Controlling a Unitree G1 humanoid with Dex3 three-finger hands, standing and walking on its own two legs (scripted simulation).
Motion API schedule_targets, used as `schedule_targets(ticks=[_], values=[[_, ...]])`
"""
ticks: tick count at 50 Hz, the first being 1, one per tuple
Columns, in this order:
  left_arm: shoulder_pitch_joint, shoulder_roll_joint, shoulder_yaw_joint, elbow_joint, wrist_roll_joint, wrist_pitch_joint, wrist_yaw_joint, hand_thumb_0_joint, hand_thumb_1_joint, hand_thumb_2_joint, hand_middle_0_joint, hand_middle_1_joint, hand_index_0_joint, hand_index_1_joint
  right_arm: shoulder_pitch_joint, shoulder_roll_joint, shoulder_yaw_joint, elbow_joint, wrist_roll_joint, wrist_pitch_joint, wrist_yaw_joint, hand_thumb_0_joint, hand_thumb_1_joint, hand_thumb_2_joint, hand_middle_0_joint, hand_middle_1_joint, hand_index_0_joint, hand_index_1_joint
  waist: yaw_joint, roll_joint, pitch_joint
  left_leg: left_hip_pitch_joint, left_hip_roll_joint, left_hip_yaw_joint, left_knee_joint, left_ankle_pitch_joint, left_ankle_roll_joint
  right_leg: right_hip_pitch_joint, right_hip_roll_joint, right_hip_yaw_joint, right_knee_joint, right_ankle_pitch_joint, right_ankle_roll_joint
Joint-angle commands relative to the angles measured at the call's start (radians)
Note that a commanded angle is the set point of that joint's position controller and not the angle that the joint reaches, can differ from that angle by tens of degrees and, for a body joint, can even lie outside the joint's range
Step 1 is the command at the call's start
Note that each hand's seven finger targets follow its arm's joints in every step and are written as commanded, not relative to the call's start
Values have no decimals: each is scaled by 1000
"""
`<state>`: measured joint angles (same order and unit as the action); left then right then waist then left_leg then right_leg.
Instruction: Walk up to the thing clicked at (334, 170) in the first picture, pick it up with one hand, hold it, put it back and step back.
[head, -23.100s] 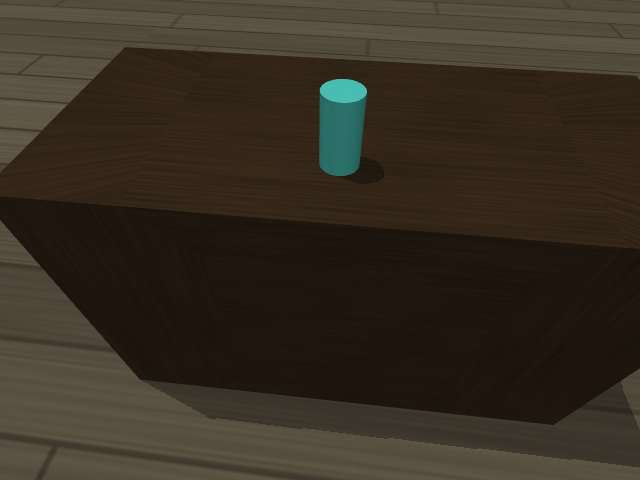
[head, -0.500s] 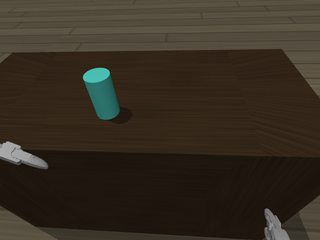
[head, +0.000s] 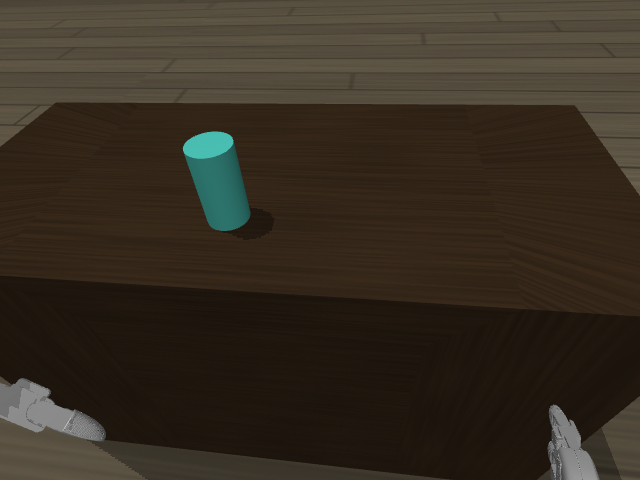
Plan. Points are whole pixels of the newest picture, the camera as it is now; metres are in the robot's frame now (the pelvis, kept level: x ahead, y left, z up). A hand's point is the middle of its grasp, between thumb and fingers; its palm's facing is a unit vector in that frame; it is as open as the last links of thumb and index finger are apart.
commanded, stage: home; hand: left
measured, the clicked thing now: (219, 183) +0.52 +0.21 +0.10
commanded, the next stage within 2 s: none
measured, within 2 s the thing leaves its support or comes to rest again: neither
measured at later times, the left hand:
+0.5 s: hand (114, 378) +0.20 +0.23 +0.10, palm faces +0.26 -0.89 -0.36, open 17.6 cm
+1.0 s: hand (212, 447) +0.19 +0.18 -0.10, palm faces +0.06 -0.97 -0.22, open 17.6 cm
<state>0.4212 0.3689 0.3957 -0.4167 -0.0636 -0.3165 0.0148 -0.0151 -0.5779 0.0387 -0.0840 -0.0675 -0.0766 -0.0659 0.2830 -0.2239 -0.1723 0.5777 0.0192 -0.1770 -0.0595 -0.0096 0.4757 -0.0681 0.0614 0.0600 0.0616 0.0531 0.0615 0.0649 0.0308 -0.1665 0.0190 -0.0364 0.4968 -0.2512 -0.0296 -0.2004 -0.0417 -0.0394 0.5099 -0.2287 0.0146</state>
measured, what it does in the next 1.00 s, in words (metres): stands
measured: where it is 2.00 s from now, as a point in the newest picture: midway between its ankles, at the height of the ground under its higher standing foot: outside the picture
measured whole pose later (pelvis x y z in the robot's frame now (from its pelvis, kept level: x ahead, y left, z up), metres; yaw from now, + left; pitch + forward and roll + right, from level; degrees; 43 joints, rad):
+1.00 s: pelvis +0.02 +0.01 +0.00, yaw -1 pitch +0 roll +0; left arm 0.26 0.17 0.02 0.54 0.01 -0.15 0.06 -0.02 -0.57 0.03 -0.05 -0.05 -0.05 -0.04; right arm 0.21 -0.21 0.00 0.74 -0.01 -0.12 -0.05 0.01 -0.88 -0.89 0.20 0.30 0.21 0.30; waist 0.01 0.00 0.06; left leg -0.22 0.03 -0.01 0.51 -0.28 -0.02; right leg -0.25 -0.03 -0.02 0.50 -0.24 0.02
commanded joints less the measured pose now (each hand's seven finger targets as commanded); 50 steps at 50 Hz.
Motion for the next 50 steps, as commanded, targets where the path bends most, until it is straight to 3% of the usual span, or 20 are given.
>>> schedule_targets(ticks=[1,4,5,8,10,14,17,19,22,26,27,29,30,32,36,37,38,39,43,50], values=[[-132,244,172,-196,-11,-91,23,0,-601,53,-75,-71,-70,-76,-79,-146,-62,-192,3,-63,0,0,470,-74,56,54,54,54,1,-49,-26,-44,-47,68,-120,-20,43,25,20,-27,-142,-53,-3],[-183,249,197,-118,-16,-98,26,0,-611,66,-80,-72,-70,-83,-100,-157,-71,-217,4,-64,1,0,456,-79,56,54,54,54,1,-62,-8,-52,-46,68,-139,-54,41,30,22,-25,-160,-89,-5],[-177,239,194,-89,-17,-98,24,0,-595,32,-45,-47,-45,-47,-87,-148,-68,-217,6,-64,3,0,376,-159,118,134,118,134,-1,-83,5,-54,-43,64,-145,-61,42,34,24,-27,-163,-93,-2],[-151,194,152,-56,-21,-106,16,0,-578,44,-47,-52,-48,-51,-99,-74,10,-214,15,-63,15,0,136,-399,126,176,126,176,27,-67,15,-60,-41,64,-157,-42,40,44,24,-30,-163,-82,-6],[-153,179,128,-50,-21,-109,11,0,-575,47,-47,-54,-49,-52,-96,-63,29,-217,15,-63,19,0,-24,-545,138,196,138,196,24,-63,8,-61,-37,62,-159,-22,41,51,27,-33,-153,-52,-6],[-110,131,56,-45,-19,-102,5,0,-574,49,-47,-56,-50,-53,-122,-7,107,-169,17,-54,33,0,-344,-601,148,212,148,212,34,5,11,-81,-35,63,-173,-33,40,60,30,-34,-144,-45,-10],[-61,120,33,-18,-13,-88,7,0,-573,50,-47,-57,-50,-54,-113,-86,43,-137,8,-48,24,0,-513,-680,162,235,162,235,2,-25,-43,-43,-30,63,-160,-4,41,64,34,-30,-144,-18,-9],[-23,89,-15,-10,-5,-75,4,0,-574,49,-47,-56,-50,-53,-117,-106,31,-127,5,-49,21,0,-556,-705,166,243,166,243,-17,-15,-62,-10,-32,66,-148,39,38,55,35,-30,-140,22,-8],[11,76,-42,19,7,-56,12,0,-611,24,-42,-48,-45,-46,-143,-129,4,-113,-2,-45,11,0,-596,-729,170,250,170,250,-19,-54,-104,23,-32,61,-134,111,40,69,33,-33,-135,82,-7],[23,-13,-164,134,27,-22,11,0,-611,22,-42,-47,-45,-44,-161,-45,67,-71,-4,-39,8,0,-600,-731,171,251,171,251,-37,-76,-42,14,-32,63,-142,108,43,33,34,-33,-138,82,-7],[-4,0,-163,128,30,-18,16,0,-611,0,-37,-39,-40,-36,-193,-58,63,-87,-6,-40,5,0,-633,-750,174,256,174,256,-30,-69,-42,6,-28,57,-150,94,40,37,37,-38,-136,67,-7],[-17,-31,-211,211,39,-1,13,0,-611,0,-37,-40,-41,-37,-174,-28,96,-59,-7,-35,4,0,-721,-802,183,271,183,271,-47,-59,-44,6,-23,55,-152,89,40,29,37,-40,-132,69,-8],[-32,-26,-219,212,41,1,15,0,-611,7,-39,-43,-42,-40,-177,-21,110,-61,-8,-34,4,0,-787,-841,190,282,190,282,-40,-38,-55,7,-25,59,-149,101,39,37,34,-39,-131,84,-8],[5,-38,-240,319,46,24,16,0,-611,0,-37,-38,-39,-36,-160,-45,90,-29,-12,-27,-1,0,-859,-882,197,295,197,295,-44,-49,-57,1,-27,60,-137,131,38,41,31,-38,-125,111,-9],[-58,-48,-279,452,50,57,17,0,-611,7,-39,-42,-41,-40,-185,-44,103,-20,-12,-18,0,0,-894,-902,201,301,201,301,-48,-21,-80,-4,-33,69,-120,157,36,46,23,-29,-124,144,-10],[-100,29,-141,392,51,45,54,0,-611,14,-41,-42,-42,-41,-145,-117,114,2,-24,-12,-1,0,-887,-897,200,299,200,299,-27,-48,-126,23,-34,60,-103,181,30,80,37,-28,-118,156,-15],[-21,-69,-265,549,61,65,46,0,-611,6,-40,-40,-41,-39,-151,-103,127,5,-19,-8,0,0,-881,-894,199,298,199,298,-51,-67,-61,7,-32,66,-109,166,29,51,38,-28,-118,142,-18],[-44,-109,-315,608,60,75,39,0,-611,20,-42,-44,-43,-43,-148,-99,128,10,-22,-8,3,0,-891,-900,200,300,200,300,-67,-65,-37,-7,-30,66,-101,166,28,26,39,-29,-113,145,-19],[-193,-69,-300,692,66,80,49,0,-569,47,-47,-52,-48,-51,-149,-100,130,20,-23,9,2,0,-896,-902,201,301,201,301,-59,-49,-78,-39,-38,72,-81,130,30,3,31,-19,-99,123,-17],[-277,-73,-321,817,71,111,72,0,-573,42,-47,-48,-46,-49,-118,-114,117,28,-27,23,1,0,-895,-902,201,301,201,301,-55,-39,-214,-9,-24,75,-31,286,16,53,39,-19,-42,267,-21]])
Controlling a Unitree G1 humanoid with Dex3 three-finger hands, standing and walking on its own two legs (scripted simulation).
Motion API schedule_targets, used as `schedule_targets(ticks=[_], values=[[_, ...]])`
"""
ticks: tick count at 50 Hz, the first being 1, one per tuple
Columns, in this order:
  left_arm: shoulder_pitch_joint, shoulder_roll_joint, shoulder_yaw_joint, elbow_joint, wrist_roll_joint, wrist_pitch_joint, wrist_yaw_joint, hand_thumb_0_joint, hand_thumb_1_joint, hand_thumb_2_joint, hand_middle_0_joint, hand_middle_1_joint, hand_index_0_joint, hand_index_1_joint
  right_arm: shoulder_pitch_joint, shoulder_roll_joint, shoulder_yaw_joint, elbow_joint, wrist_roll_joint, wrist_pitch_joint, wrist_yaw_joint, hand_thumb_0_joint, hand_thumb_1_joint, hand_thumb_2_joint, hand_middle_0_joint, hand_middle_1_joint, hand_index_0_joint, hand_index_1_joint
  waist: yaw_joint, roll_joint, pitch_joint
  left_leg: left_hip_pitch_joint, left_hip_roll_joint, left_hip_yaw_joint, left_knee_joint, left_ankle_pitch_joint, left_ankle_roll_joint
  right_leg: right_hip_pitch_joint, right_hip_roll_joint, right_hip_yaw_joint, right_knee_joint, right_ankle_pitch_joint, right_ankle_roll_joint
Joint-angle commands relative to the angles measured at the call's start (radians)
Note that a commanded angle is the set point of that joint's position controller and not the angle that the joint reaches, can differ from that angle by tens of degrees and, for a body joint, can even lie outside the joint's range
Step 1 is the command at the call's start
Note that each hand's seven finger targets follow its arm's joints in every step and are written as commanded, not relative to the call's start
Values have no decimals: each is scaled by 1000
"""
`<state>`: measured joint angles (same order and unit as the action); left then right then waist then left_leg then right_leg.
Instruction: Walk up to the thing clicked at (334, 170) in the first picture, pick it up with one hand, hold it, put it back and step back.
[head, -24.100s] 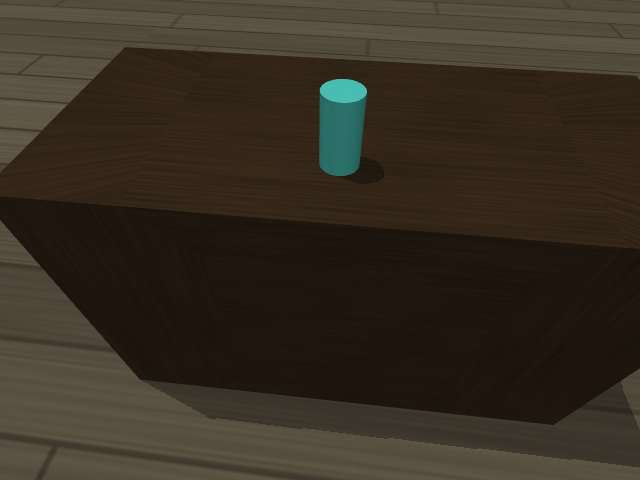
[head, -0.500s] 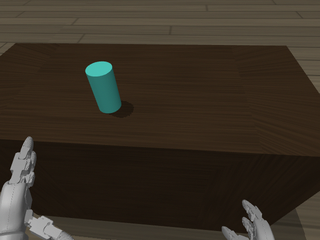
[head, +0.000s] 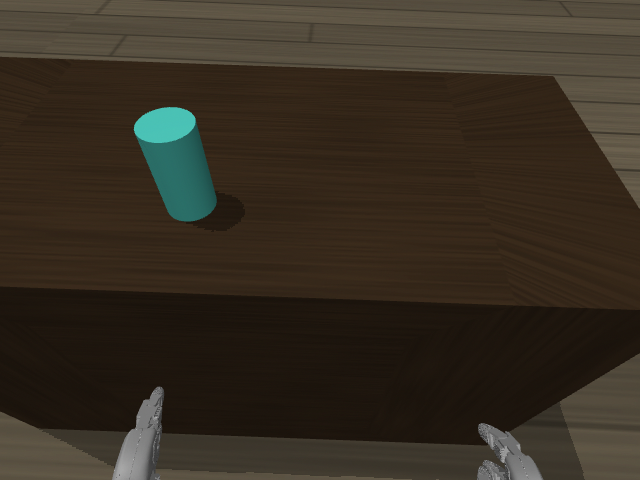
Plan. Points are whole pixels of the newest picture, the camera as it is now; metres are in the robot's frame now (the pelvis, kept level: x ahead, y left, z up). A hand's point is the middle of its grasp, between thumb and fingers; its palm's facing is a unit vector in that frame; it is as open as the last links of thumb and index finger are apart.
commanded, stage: home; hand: left
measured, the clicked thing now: (180, 167) +0.49 +0.21 +0.10
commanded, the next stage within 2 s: stand in 1.96 s
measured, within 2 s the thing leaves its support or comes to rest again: neither
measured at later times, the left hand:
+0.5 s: hand out of the picture +0.13 +0.22 -0.13, palm faces -0.05 -0.94 -0.34, open 17.6 cm
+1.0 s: hand out of the picture +0.01 +0.26 -0.15, palm faces -0.05 -0.92 -0.38, open 17.5 cm
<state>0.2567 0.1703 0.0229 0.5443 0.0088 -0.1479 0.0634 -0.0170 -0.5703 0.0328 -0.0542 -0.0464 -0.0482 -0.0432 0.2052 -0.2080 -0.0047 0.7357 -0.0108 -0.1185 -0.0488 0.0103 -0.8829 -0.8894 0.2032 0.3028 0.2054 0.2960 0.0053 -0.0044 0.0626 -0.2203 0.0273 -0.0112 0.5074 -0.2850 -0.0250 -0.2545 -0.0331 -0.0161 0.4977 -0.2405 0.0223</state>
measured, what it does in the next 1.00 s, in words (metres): stands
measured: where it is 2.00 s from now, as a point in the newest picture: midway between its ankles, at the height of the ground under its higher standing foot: outside the picture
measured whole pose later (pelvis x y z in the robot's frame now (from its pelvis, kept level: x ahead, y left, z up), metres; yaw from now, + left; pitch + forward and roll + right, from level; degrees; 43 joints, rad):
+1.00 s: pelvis -0.03 +0.00 +0.01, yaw +0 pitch -3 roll +0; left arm 0.20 0.38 -0.03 1.12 0.02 -0.01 0.00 -0.01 -0.55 0.04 -0.06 -0.05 -0.05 -0.04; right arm 0.21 -0.36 0.01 1.09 -0.03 0.01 0.03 0.01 -0.90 -0.90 0.21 0.31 0.21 0.30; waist 0.00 0.01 0.03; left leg -0.15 0.02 -0.02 0.40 -0.18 -0.02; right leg -0.19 -0.04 -0.02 0.40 -0.15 0.02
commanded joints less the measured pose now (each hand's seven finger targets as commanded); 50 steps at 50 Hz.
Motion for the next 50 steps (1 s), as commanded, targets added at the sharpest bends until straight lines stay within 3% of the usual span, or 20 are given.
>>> schedule_targets(ticks=[1,6,13,15,16,17,18,19,20,22,25,26,33,40,42,44,46,47,49,50], values=[[-122,138,65,-159,-3,-53,30,0,-574,41,-47,-48,-46,-48,-62,-125,-44,-151,7,-36,-10,0,-893,-900,201,301,201,301,12,22,-242,38,-34,51,-48,299,14,118,30,-41,-33,265,-27],[-56,83,19,-99,-9,-23,34,0,-592,31,-45,-46,-44,-46,-53,-124,-47,-148,13,-23,-4,0,-896,-901,201,301,201,301,15,-8,-167,5,-30,55,-68,263,14,103,36,-49,-53,225,-28],[-105,115,43,-120,-16,-19,29,0,-582,37,-46,-48,-45,-48,-77,-128,-44,-181,21,-5,2,0,-896,-901,201,301,200,301,7,-13,-110,-17,-33,62,-97,151,19,67,36,-42,-85,122,-25],[-100,111,42,-120,-15,-18,29,0,-588,33,-45,-47,-45,-47,-68,-129,-47,-175,19,-2,1,0,-896,-901,201,301,201,301,8,11,-137,-5,-29,59,-93,172,17,74,39,-43,-72,143,-27],[-119,126,53,-140,-14,-19,31,0,-575,41,-46,-49,-46,-49,-72,-127,-43,-183,19,-2,2,0,-896,-901,201,301,201,301,9,10,-148,-7,-32,60,-93,166,18,87,37,-40,-75,139,-26],[-52,345,79,62,43,33,2,0,-600,27,-44,-46,-44,-45,-8,-290,-91,-76,-41,41,21,0,-897,-902,201,301,201,301,-19,52,-203,35,70,-31,-40,311,31,114,-80,53,3,308,-65],[-28,347,81,70,44,52,-8,0,-604,24,-43,-44,-43,-44,-2,-293,-93,-69,-40,59,27,0,-896,-902,201,301,201,301,-6,56,-250,45,71,-35,-24,368,43,150,-83,51,24,356,-72],[-18,326,64,83,38,57,-17,0,-611,5,-40,-38,-40,-38,-19,-278,-85,-63,-33,66,34,0,-896,-902,201,301,201,301,-1,54,-232,65,68,-35,-20,385,39,113,-88,53,15,386,-68],[-32,318,51,104,32,61,-21,0,-575,41,-46,-48,-46,-49,-16,-262,-80,-49,-23,69,37,0,-896,-902,201,301,201,301,-12,27,-241,90,69,-41,-17,371,39,104,-92,49,3,387,-63],[-89,310,25,148,22,67,-30,0,-582,37,-46,-47,-45,-48,-32,-269,-67,-12,-15,73,46,0,-896,-902,201,301,201,301,-15,2,-153,39,67,-52,-67,259,40,66,-84,47,-27,272,-54],[-117,338,10,226,22,73,-35,0,-584,36,-45,-47,-45,-47,-58,-279,-58,46,-16,85,55,0,-896,-902,201,301,201,301,-17,-11,-78,17,65,-66,-101,176,41,39,-89,60,-84,176,-51],[-130,348,10,247,23,75,-37,0,-587,34,-45,-46,-45,-47,-57,-293,-58,63,-17,85,56,0,-896,-902,201,301,201,301,-18,10,-100,24,70,-69,-104,209,45,70,-87,58,-75,206,-50],[-145,393,-7,386,19,98,-45,0,-567,46,-47,-50,-47,-50,-79,-331,-41,184,-14,97,62,0,-896,-902,201,301,201,301,-7,23,-49,12,68,-87,-191,72,43,65,-81,69,-147,31,-49],[-133,444,-12,472,15,105,-48,0,-579,38,-46,-47,-45,-47,-75,-357,-34,258,-9,106,65,0,-896,-902,201,301,201,301,-4,-25,-25,35,57,-86,-198,22,47,30,-97,109,-231,-118,-47],[-138,451,-9,486,13,107,-48,0,-578,39,-46,-47,-45,-47,-65,-362,-33,271,-11,106,65,0,-896,-902,201,301,201,301,-5,-18,-32,37,63,-93,-204,21,52,44,-97,109,-227,-107,-47],[-123,453,-9,500,13,112,-49,0,-588,34,-45,-46,-45,-46,-63,-366,-32,280,-12,109,66,0,-896,-902,201,301,201,301,2,-16,9,-10,55,-99,-220,-55,50,25,-90,108,-245,-185,-44],[-116,454,-8,505,14,114,-51,0,-588,33,-45,-46,-45,-46,-51,-365,-33,286,-11,109,66,0,-896,-902,201,301,201,301,2,-14,5,1,52,-95,-216,-63,50,5,-92,118,-252,-211,-46],[-124,451,-6,505,13,114,-52,0,-573,41,-46,-48,-46,-48,-40,-365,-33,286,-13,107,64,0,-896,-902,201,301,201,301,-6,5,-19,17,60,-98,-221,-55,52,20,-88,112,-232,-176,-47],[-117,443,-4,512,11,119,-54,0,-566,46,-47,-49,-47,-49,-41,-372,-33,290,-15,106,61,0,-896,-902,201,301,201,301,-2,41,0,-28,71,-118,-253,-127,53,27,-74,98,-207,-164,-45],[-109,439,-4,514,11,118,-53,0,-580,37,-46,-47,-45,-47,-57,-374,-36,286,-13,105,61,0,-896,-902,201,301,201,301,9,29,-15,-32,69,-117,-243,-107,55,50,-79,99,-208,-148,-47]])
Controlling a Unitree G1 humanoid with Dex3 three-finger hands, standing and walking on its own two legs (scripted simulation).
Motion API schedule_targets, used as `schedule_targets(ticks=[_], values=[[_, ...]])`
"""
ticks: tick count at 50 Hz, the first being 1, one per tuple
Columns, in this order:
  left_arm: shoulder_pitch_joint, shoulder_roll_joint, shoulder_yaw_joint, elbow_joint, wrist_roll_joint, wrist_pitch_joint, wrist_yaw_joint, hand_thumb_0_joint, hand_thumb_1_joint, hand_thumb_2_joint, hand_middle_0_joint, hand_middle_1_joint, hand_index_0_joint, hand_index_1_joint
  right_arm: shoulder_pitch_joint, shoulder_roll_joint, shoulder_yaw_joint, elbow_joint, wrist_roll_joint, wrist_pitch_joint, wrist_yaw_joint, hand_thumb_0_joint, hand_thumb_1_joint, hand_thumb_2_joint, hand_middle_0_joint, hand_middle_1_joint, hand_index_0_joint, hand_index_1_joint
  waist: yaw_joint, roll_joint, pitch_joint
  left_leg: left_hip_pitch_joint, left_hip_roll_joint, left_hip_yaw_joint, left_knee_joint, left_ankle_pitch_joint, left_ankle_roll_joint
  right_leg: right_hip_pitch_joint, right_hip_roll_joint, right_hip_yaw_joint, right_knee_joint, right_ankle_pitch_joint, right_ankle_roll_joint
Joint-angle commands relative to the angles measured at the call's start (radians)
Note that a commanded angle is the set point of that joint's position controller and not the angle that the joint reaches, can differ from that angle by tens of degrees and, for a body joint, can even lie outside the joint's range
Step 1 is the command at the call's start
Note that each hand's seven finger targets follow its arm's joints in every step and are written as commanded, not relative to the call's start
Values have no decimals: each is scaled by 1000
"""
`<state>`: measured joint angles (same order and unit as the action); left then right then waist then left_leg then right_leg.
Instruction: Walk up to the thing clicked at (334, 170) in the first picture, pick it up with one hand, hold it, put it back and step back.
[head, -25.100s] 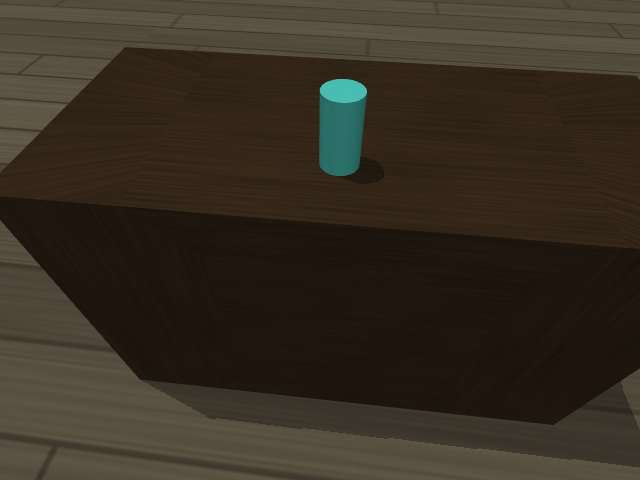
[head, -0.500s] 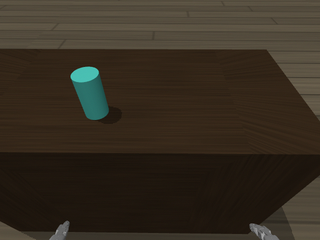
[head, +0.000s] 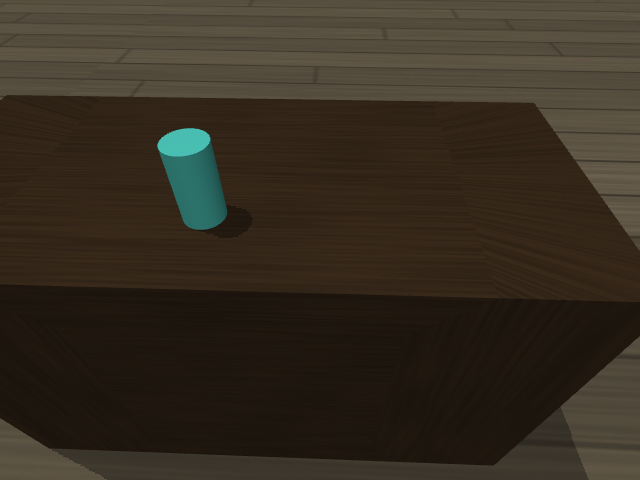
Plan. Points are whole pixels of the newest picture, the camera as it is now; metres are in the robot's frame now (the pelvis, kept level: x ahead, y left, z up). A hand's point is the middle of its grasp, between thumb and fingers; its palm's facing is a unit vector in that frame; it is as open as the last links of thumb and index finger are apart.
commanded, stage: home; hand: left
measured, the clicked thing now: (195, 181) +0.53 +0.21 +0.09
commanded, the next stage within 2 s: stand in 0.96 s
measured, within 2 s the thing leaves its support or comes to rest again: neither
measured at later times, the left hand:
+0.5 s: hand out of the picture +0.09 +0.26 -0.15, palm faces -0.04 -0.93 -0.37, open 17.5 cm
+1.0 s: hand out of the picture +0.09 +0.25 -0.15, palm faces -0.03 -0.93 -0.37, open 17.6 cm
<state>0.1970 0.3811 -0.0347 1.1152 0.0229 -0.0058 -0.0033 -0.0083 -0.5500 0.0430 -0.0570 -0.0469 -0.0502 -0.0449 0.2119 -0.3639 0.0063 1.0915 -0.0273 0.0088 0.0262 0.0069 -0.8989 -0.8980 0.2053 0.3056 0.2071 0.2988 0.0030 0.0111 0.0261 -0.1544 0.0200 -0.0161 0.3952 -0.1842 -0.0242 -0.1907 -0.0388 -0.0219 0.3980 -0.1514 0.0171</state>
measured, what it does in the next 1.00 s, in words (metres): stands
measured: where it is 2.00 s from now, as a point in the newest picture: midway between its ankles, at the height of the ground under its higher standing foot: outside the picture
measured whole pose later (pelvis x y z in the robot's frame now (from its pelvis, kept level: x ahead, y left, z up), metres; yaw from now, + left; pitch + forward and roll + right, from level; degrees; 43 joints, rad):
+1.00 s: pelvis +0.02 -0.01 +0.00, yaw +0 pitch -3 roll +0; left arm 0.13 0.36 -0.01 1.13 0.01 0.00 0.00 -0.01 -0.56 0.04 -0.06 -0.05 -0.05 -0.04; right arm 0.15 -0.36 0.01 1.12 -0.02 0.00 0.01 0.01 -0.90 -0.90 0.21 0.31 0.21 0.30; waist 0.00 0.02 0.05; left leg -0.10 0.03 -0.03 0.34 -0.19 -0.04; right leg -0.14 -0.03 -0.03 0.35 -0.16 0.01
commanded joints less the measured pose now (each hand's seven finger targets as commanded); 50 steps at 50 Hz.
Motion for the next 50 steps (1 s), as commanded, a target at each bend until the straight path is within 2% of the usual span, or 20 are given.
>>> schedule_targets(ticks=[1,3,4,7,9,12,15,16,17,18,21,24,25,27,31,35,37,41,47,50], values=[[-48,229,54,-55,-3,-26,14,0,-566,46,-47,-49,-47,-49,-63,-213,-46,-71,5,-22,-14,0,-896,-902,201,301,201,301,11,-9,20,-91,73,-107,-121,-185,54,-20,-76,110,-115,-241,-42],[-52,226,55,-53,-3,-28,13,0,-568,45,-47,-49,-47,-49,-59,-210,-45,-66,5,-22,-14,0,-896,-902,201,301,201,301,9,-14,29,-91,68,-104,-114,-180,54,-29,-80,120,-127,-248,-41],[-60,226,58,-53,-5,-27,12,0,-563,47,-47,-49,-47,-50,-47,-204,-44,-66,6,-23,-15,0,-896,-902,201,301,201,301,0,-14,16,-86,71,-101,-115,-158,54,-16,-83,122,-121,-233,-42],[-64,216,59,-50,-7,-27,12,0,-559,50,-48,-50,-47,-50,-54,-209,-43,-64,7,-27,-18,0,-895,-902,201,301,201,301,2,20,8,-75,79,-106,-120,-123,53,1,-78,110,-104,-157,-39],[-65,216,60,-48,-5,-25,13,0,-558,50,-48,-50,-47,-50,-62,-205,-43,-65,9,-24,-19,0,-896,-902,201,301,201,301,5,-16,30,-87,71,-102,-115,-145,51,-19,-77,109,-117,-207,-37],[-80,207,58,-53,-9,-28,13,0,-570,43,-47,-48,-46,-49,-59,-204,-42,-62,12,-26,-21,0,-896,-902,201,301,201,301,-1,-9,-12,-44,81,-97,-98,-44,52,8,-86,111,-111,-123,-41],[-82,204,57,-49,-12,-29,14,0,-555,52,-48,-50,-48,-51,-68,-207,-38,-61,13,-32,-25,0,-896,-902,201,301,201,301,-1,4,-37,-28,89,-95,-100,46,48,54,-88,99,-84,26,-40],[-82,199,56,-46,-14,-29,13,0,-565,46,-47,-49,-47,-49,-68,-207,-35,-56,15,-33,-25,0,-896,-902,201,301,201,301,3,5,-29,-32,91,-96,-106,47,47,60,-87,95,-85,18,-37],[-83,200,56,-47,-11,-28,13,0,-566,45,-47,-48,-47,-49,-75,-213,-36,-58,13,-34,-27,0,-896,-902,201,301,201,301,1,13,-38,-17,91,-90,-102,66,46,58,-88,94,-82,56,-35],[-85,200,55,-45,-13,-27,13,0,-577,39,-46,-47,-46,-48,-78,-209,-36,-53,16,-33,-28,0,-896,-902,201,301,201,301,3,2,-32,-1,91,-93,-103,70,41,51,-87,92,-86,46,-35],[-97,196,55,-44,-12,-27,16,0,-560,49,-48,-50,-47,-51,-81,-210,-35,-52,17,-31,-30,0,-896,-902,201,301,201,301,-3,-11,-51,14,97,-91,-98,114,42,75,-91,84,-82,101,-30],[-110,196,57,-42,-13,-24,15,0,-547,57,-49,-53,-49,-53,-91,-209,-34,-48,16,-28,-30,0,-896,-902,201,301,201,301,-3,-10,-24,0,92,-88,-112,59,38,61,-88,84,-97,33,-29],[-110,193,56,-45,-11,-25,14,0,-580,38,-46,-47,-45,-47,-96,-215,-36,-49,14,-29,-30,0,-896,-902,201,301,201,301,-1,-2,-34,4,94,-88,-108,79,39,74,-89,84,-96,61,-28],[-114,196,59,-41,-10,-23,14,0,-564,47,-47,-50,-47,-50,-100,-212,-38,-46,14,-27,-30,0,-896,-902,201,301,201,301,-2,-11,-12,-2,90,-88,-114,27,37,51,-84,83,-111,-10,-27],[-123,200,64,-45,-11,-26,13,0,-557,51,-48,-51,-48,-51,-101,-205,-36,-48,13,-30,-28,0,-896,-902,201,301,201,301,-3,-8,-33,-3,94,-86,-117,86,35,89,-91,82,-99,64,-28],[-123,196,64,-48,-10,-27,13,0,-591,31,-45,-45,-44,-46,-113,-207,-40,-45,13,-27,-28,0,-896,-902,201,301,201,301,1,-16,-20,1,92,-85,-117,41,36,71,-92,87,-121,-1,-29],[-134,199,67,-52,-10,-26,14,0,-584,36,-45,-47,-45,-47,-113,-206,-42,-48,12,-28,-29,0,-896,-901,201,301,201,301,-3,-15,-38,5,93,-84,-115,64,35,82,-92,84,-115,31,-31],[-131,201,69,-51,-10,-23,11,0,-595,29,-44,-45,-44,-45,-105,-205,-41,-40,11,-26,-28,0,-896,-902,201,301,201,301,-3,-9,-3,-18,86,-82,-129,-12,35,58,-87,89,-132,-77,-32],[-123,200,69,-52,-11,-27,12,0,-585,35,-45,-47,-45,-47,-108,-204,-40,-39,14,-31,-30,0,-897,-901,201,301,201,301,-4,-10,-53,27,99,-84,-116,95,36,91,-95,83,-101,74,-35],[-124,197,69,-51,-12,-24,12,0,-578,39,-46,-48,-46,-48,-109,-211,-40,-38,13,-29,-32,0,-897,-901,201,301,201,301,-3,-7,-39,15,97,-82,-121,72,36,85,-91,80,-108,49,-34]])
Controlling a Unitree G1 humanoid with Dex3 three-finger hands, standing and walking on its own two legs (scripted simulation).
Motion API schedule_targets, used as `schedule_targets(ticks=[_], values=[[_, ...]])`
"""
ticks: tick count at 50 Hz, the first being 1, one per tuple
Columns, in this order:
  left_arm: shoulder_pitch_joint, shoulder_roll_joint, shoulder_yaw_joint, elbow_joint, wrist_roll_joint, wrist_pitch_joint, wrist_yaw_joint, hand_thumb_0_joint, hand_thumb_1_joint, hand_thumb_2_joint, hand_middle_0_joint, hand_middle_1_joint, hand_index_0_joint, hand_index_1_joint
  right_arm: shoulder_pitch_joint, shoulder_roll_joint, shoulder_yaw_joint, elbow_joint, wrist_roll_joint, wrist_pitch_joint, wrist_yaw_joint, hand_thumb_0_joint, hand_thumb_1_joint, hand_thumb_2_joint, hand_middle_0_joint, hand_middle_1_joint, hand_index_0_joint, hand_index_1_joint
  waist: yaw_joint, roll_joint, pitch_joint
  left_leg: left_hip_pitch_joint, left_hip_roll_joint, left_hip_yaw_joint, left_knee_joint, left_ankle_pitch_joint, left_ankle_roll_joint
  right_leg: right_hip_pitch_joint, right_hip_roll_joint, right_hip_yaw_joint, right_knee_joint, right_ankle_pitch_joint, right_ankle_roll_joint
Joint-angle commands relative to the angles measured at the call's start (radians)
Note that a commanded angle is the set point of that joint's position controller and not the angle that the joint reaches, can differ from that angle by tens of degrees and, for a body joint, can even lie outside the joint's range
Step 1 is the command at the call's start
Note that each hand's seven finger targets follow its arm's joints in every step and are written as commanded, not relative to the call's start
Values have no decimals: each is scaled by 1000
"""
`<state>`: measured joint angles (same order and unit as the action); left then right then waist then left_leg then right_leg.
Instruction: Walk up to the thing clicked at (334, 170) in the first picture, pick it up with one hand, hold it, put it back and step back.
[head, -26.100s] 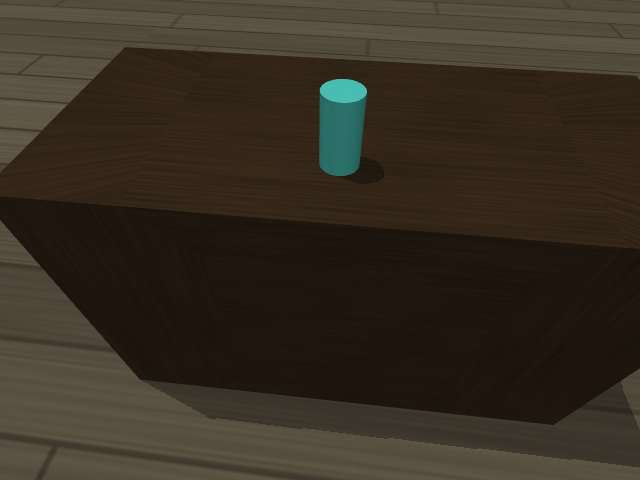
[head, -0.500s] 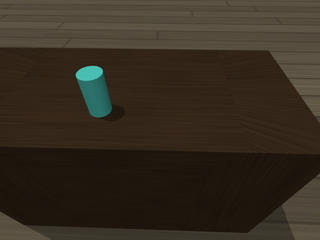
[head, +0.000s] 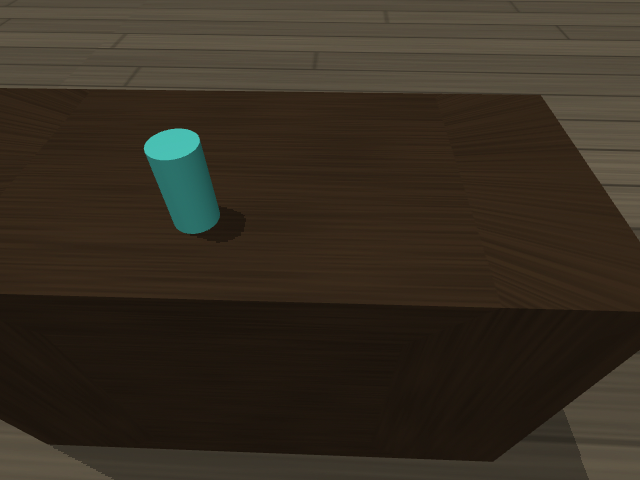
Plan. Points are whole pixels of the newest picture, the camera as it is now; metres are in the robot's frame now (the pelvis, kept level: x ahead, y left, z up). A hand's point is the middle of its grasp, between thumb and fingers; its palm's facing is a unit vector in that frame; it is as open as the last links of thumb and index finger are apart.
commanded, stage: stand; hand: left
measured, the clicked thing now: (185, 183) +0.50 +0.21 +0.09
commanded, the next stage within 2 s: none
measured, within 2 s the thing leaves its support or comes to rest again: neither
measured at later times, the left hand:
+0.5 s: hand out of the picture +0.08 +0.25 -0.15, palm faces -0.03 -0.93 -0.36, open 9.6 cm
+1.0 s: hand out of the picture +0.08 +0.25 -0.15, palm faces -0.02 -0.93 -0.36, open 7.4 cm
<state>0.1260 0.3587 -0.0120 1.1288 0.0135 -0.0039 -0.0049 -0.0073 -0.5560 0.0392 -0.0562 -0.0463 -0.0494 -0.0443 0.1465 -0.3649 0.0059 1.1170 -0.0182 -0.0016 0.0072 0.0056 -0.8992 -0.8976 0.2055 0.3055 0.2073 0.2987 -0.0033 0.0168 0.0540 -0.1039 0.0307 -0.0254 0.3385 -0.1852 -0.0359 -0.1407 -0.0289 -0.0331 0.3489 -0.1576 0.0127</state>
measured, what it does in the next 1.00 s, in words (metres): stands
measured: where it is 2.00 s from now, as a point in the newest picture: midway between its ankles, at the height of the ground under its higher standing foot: outside the picture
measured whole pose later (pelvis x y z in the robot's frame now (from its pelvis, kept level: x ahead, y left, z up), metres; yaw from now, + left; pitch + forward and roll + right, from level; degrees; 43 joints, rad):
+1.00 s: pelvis +0.01 +0.00 +0.00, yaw +1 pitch -2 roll +0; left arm 0.12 0.36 0.00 1.12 0.01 0.00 -0.01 0.00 0.90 0.90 -0.21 -0.30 -0.20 -0.30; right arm 0.14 -0.36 0.01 1.11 -0.02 0.00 0.00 0.01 -0.90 -0.90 0.21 0.30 0.21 0.30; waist 0.00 0.01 0.05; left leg -0.10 0.04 -0.04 0.33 -0.19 -0.04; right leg -0.13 -0.02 -0.05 0.34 -0.17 0.01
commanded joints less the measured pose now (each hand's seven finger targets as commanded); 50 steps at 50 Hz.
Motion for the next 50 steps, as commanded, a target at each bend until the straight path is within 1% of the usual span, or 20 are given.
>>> schedule_targets(ticks=[1,3,5,6,8,12,14,15,21,22,24,26,30,31,33,36,38,40,44,50], values=[[-51,217,44,-66,-3,-26,14,0,-603,24,-43,-44,-43,-44,-44,-212,-40,-64,3,-19,-12,0,-897,-901,201,301,200,301,5,-12,-83,-29,89,-73,-60,109,48,52,-104,92,-52,97,-30],[-47,217,44,-64,-3,-25,14,0,-580,38,-46,-48,-45,-48,-40,-207,-38,-63,5,-19,-13,0,-897,-901,201,301,200,301,3,-15,-73,-32,87,-73,-62,106,44,45,-101,86,-53,87,-27],[-45,218,44,-65,-3,-28,15,0,-420,198,-200,-208,-200,-208,-42,-210,-39,-62,6,-18,-13,0,-900,-900,200,300,200,300,6,-15,-88,-11,91,-71,-54,122,46,50,-108,90,-53,111,-28],[-47,218,44,-64,-2,-26,15,0,-340,278,-200,-288,-200,-288,-41,-207,-38,-61,5,-17,-14,0,-900,-900,200,300,200,300,1,-16,-75,-18,88,-70,-55,101,45,37,-105,89,-59,91,-26],[-49,221,45,-63,-2,-25,15,0,-180,438,-200,-300,-200,-301,-36,-200,-38,-59,5,-14,-12,0,-900,-900,200,300,200,300,2,-30,-45,-31,83,-71,-63,55,44,14,-102,93,-75,19,-27],[-54,221,49,-66,-2,-25,14,0,140,758,-200,-300,-200,-301,-27,-203,-40,-60,2,-12,-11,0,-900,-900,200,300,200,300,-1,-27,-36,-59,80,-70,-66,22,48,23,-100,97,-86,-18,-28],[-50,220,49,-67,-3,-25,12,0,300,900,-200,-300,-200,-301,-37,-204,-40,-63,2,-14,-11,0,-900,-900,200,300,200,300,2,-9,-46,-48,86,-74,-66,36,50,30,-101,93,-75,5,-30],[-52,218,51,-70,-1,-25,12,0,380,900,-200,-300,-200,-301,-37,-204,-40,-66,2,-18,-12,0,-900,-900,200,300,200,300,3,-1,-61,-53,89,-74,-69,66,47,50,-103,91,-62,46,-31],[-51,216,50,-70,-4,-27,11,0,860,900,-200,-300,-200,-301,-40,-204,-39,-66,5,-20,-13,0,-900,-900,200,300,200,300,3,-5,-56,-38,87,-75,-70,82,45,37,-102,88,-64,58,-31],[-50,214,51,-72,-1,-26,12,0,900,900,-200,-300,-200,-301,-41,-205,-40,-68,4,-19,-13,0,-900,-900,200,300,200,300,4,1,-60,-43,86,-72,-68,76,46,45,-100,85,-65,57,-29],[-48,215,51,-71,-1,-26,12,0,900,900,-200,-300,-200,-301,-47,-199,-40,-69,5,-19,-13,0,-900,-900,200,300,200,300,7,-22,-67,-27,88,-76,-63,91,45,40,-102,81,-64,59,-29],[-57,222,54,-70,-3,-24,12,0,900,900,-200,-300,-200,-301,-38,-202,-40,-66,5,-17,-14,0,-900,-900,200,300,200,300,3,-20,-52,-45,84,-74,-69,57,45,37,-102,87,-70,26,-30],[-47,213,53,-69,-2,-26,11,0,900,900,-200,-300,-200,-301,-44,-202,-38,-69,5,-18,-13,0,-900,-900,200,300,200,300,7,-8,-65,-41,89,-74,-66,79,47,53,-104,84,-64,55,-30],[-47,217,53,-66,-2,-25,11,0,900,900,-200,-300,-200,-301,-39,-202,-39,-66,5,-17,-13,0,-900,-900,200,300,200,300,4,-18,-47,-45,85,-78,-71,57,44,32,-100,84,-73,19,-27],[-50,221,54,-72,0,-27,11,0,900,900,-200,-300,-200,-301,-43,-203,-40,-69,6,-18,-14,0,-900,-900,200,300,200,300,3,-18,-79,-15,90,-74,-57,98,47,44,-105,86,-67,68,-29],[-52,216,54,-70,-2,-24,12,0,900,900,-200,-300,-200,-301,-38,-200,-39,-65,5,-15,-14,0,-900,-900,200,300,200,300,4,-17,-50,-40,85,-76,-68,54,44,31,-100,83,-73,8,-28],[-53,216,54,-71,-1,-26,12,0,900,900,-200,-300,-200,-301,-38,-204,-39,-67,5,-16,-13,0,-900,-900,200,300,200,300,3,-18,-63,-40,88,-76,-66,79,46,46,-103,83,-67,51,-29],[-42,216,55,-68,-2,-26,11,0,900,900,-200,-300,-200,-301,-51,-208,-41,-69,5,-18,-14,0,-900,-900,200,300,200,300,10,-7,-72,-26,88,-75,-59,100,45,50,-103,78,-62,68,-30],[-45,213,54,-68,-3,-27,11,0,900,900,-200,-300,-200,-301,-37,-205,-38,-68,5,-19,-15,0,-900,-900,200,300,200,300,3,-14,-78,-27,88,-72,-56,113,44,58,-108,84,-62,91,-29],[-43,215,55,-65,-4,-21,11,0,900,900,-200,-300,-200,-301,-41,-200,-36,-64,6,-17,-15,0,-900,-900,200,300,200,300,7,-12,-51,-41,85,-77,-70,76,43,42,-101,76,-64,41,-32]])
